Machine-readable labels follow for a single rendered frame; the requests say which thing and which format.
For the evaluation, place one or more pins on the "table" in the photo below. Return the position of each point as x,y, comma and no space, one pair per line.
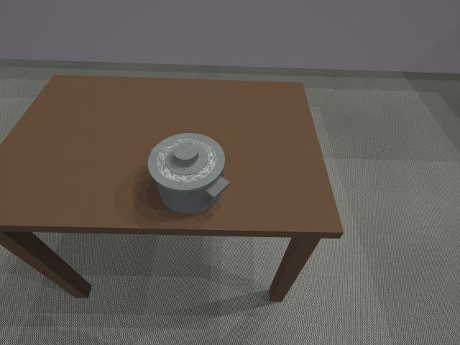
77,162

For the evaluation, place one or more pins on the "pot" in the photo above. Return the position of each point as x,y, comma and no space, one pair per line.
196,201

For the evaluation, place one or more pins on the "knob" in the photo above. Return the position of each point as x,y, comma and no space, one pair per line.
185,153

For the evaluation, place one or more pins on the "lid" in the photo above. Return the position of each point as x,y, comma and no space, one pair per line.
170,174

